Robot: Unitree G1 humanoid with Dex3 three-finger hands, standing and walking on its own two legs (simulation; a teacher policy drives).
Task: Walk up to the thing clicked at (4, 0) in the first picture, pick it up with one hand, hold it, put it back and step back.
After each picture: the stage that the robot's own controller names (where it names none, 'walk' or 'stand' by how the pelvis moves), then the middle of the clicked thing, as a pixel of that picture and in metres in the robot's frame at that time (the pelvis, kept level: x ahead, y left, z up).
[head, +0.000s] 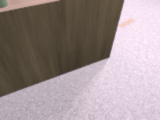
stand; out of the picture +0.92 +0.45 +0.13
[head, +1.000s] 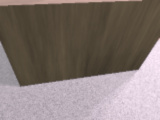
walk; out of the picture +0.89 +0.18 +0.16
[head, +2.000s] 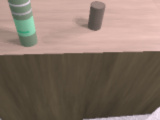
walk; (22, 15) +0.55 +0.20 +0.15
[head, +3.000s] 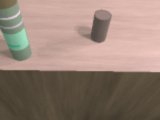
walk; (12, 27) +0.46 +0.23 +0.15
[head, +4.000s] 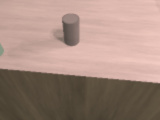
stand; out of the picture +0.49 +0.36 +0.14
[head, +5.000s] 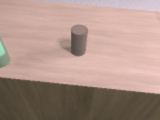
stand; out of the picture +0.46 +0.32 +0.13
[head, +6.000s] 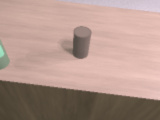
stand; out of the picture +0.44 +0.31 +0.13
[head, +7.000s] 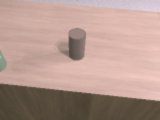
stand; out of the picture +0.44 +0.32 +0.13
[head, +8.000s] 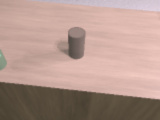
stand; out of the picture +0.45 +0.33 +0.13
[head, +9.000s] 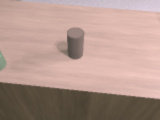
stand; out of the picture +0.45 +0.33 +0.13
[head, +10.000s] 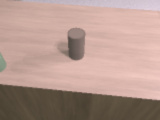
rise first; out of the picture +0.44 +0.33 +0.13
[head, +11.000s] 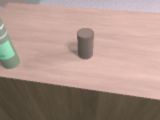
go down; out of the picture +0.46 +0.32 +0.14
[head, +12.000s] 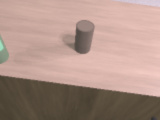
go down; out of the picture +0.46 +0.29 +0.14
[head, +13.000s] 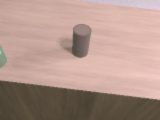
approach; out of the picture +0.45 +0.30 +0.14
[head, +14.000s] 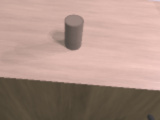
close in; out of the picture +0.45 +0.32 +0.17
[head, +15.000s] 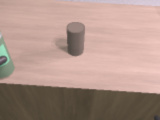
lift; out of the picture +0.39 +0.25 +0.19
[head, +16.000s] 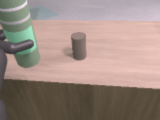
lift; (17, 24) +0.33 +0.16 +0.32
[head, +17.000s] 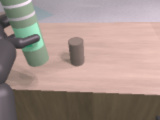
hold; (24, 23) +0.37 +0.15 +0.30
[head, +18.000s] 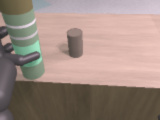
hold; (25, 39) +0.35 +0.15 +0.25
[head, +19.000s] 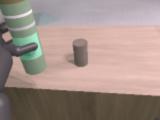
hold; (24, 32) +0.34 +0.15 +0.30
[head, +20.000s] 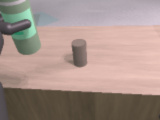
hold; (15, 8) +0.34 +0.15 +0.37
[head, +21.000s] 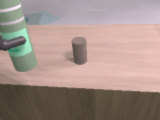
lower; (13, 28) +0.35 +0.18 +0.31
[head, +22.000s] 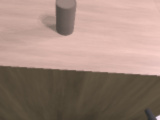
lower; out of the picture +0.47 +0.31 +0.19
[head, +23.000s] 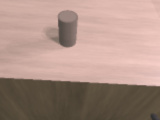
lower; out of the picture +0.44 +0.29 +0.18
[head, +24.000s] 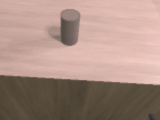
lower; out of the picture +0.44 +0.29 +0.18
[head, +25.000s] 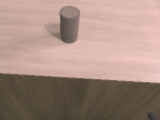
lower; out of the picture +0.45 +0.29 +0.18
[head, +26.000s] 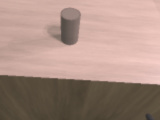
loosen; out of the picture +0.45 +0.30 +0.18
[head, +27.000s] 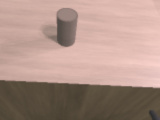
rise; out of the picture +0.58 +0.35 +0.10
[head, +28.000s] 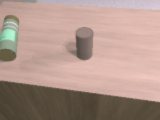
sink last; (9, 36) +0.58 +0.35 +0.06
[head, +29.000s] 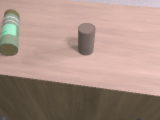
stand; (10, 30) +0.60 +0.34 +0.05
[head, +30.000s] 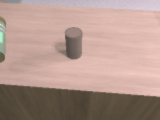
stand; out of the picture +0.59 +0.36 +0.05
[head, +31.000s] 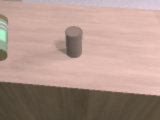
stand; out of the picture +0.60 +0.36 +0.04
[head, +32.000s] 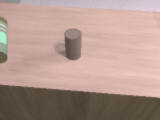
stand; out of the picture +0.59 +0.36 +0.04
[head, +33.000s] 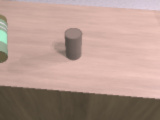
stand; out of the picture +0.58 +0.35 +0.04
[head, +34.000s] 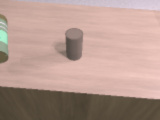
stand; out of the picture +0.57 +0.34 +0.04
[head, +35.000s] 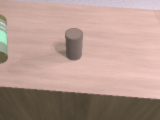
walk; out of the picture +0.57 +0.35 +0.04
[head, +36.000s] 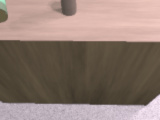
walk; out of the picture +0.74 +0.38 +0.06
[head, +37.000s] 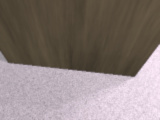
walk; out of the picture +1.07 +0.33 +0.07
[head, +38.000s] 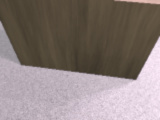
stand; out of the picture +1.22 +0.32 +0.06
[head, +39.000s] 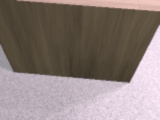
stand; out of the picture +1.20 +0.32 +0.04
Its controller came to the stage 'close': yes
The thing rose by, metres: 0.24
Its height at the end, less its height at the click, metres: -0.09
